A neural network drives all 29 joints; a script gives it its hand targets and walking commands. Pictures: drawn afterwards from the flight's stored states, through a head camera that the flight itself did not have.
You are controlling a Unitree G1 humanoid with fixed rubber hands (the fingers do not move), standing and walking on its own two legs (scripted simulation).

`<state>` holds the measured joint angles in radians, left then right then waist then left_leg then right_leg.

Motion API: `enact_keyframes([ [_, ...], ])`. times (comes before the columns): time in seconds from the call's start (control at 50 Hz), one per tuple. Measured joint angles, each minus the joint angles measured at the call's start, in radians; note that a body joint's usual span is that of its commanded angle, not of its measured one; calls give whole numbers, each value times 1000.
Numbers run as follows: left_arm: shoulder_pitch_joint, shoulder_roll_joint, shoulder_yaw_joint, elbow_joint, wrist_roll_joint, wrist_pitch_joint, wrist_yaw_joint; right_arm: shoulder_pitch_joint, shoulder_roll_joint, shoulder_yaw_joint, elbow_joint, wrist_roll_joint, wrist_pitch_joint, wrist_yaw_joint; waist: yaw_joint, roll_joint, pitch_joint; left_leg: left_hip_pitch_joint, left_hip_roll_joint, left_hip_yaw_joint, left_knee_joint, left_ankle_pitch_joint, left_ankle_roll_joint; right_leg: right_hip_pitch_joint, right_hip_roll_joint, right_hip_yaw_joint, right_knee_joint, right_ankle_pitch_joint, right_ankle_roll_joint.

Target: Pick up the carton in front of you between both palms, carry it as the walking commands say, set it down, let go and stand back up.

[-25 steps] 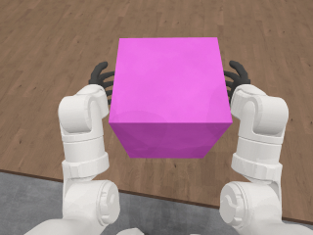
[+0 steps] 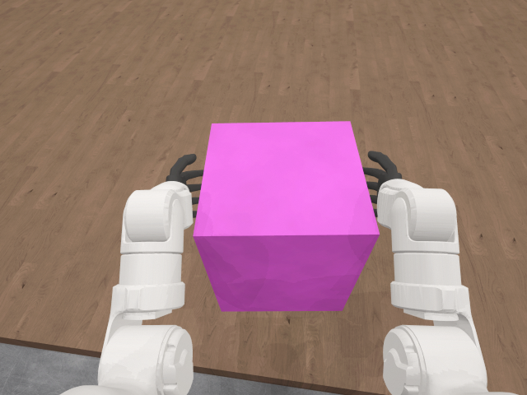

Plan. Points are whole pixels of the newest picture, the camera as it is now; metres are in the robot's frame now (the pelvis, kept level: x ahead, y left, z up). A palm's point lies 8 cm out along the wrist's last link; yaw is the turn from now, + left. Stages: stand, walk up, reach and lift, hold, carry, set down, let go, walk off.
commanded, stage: carry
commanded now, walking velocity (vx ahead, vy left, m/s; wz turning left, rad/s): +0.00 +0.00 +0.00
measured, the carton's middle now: (281, 223) +0.36 -0.01 +0.04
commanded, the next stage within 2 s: none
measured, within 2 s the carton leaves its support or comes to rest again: neither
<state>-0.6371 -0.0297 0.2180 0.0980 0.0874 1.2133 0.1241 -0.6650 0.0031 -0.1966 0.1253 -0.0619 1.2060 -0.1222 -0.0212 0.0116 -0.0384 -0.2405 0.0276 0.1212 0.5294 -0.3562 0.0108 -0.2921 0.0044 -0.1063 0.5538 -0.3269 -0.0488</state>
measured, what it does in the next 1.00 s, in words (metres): lifts its left foot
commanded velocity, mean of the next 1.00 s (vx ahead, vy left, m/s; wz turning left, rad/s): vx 0.22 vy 0.00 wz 0.00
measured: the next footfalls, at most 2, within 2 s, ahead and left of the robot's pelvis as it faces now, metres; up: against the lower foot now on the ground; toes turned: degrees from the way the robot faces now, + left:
left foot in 1.16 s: +0.15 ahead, +0.13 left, +0.00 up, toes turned +5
right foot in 1.60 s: +0.50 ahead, -0.02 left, +0.11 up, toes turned -5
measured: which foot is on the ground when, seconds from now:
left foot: down 0.00-0.86, up 0.88-1.00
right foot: down 0.00-1.00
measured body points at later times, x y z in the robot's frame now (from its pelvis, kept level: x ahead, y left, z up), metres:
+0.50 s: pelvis -0.04 +0.01 +0.00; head -0.07 +0.00 +0.45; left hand +0.31 +0.16 +0.12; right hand +0.31 -0.15 +0.12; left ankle -0.06 +0.10 -0.73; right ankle -0.03 -0.08 -0.73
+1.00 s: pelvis +0.00 +0.00 +0.00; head -0.02 +0.00 +0.45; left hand +0.37 +0.15 +0.16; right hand +0.38 -0.15 +0.17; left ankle -0.03 +0.10 -0.68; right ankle -0.03 -0.08 -0.73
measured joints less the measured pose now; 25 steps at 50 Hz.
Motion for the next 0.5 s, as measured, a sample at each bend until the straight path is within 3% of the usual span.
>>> enact_keyframes([
  [0.28, 10, 17, -16, 48, -17, 8, 2, 19, 8, 3, 34, -8, 7, -1, 22, -8, -22, -18, 3, 1, 54, 0, 6, -8, -9, -13, 34, 3, 0],
  [0.5, -4, 26, -27, 117, -21, 7, 0, 16, 0, 2, 89, -7, 10, 1, 22, -7, -52, -14, -3, 6, 23, 44, 16, -1, -16, -15, -1, 50, 5],
])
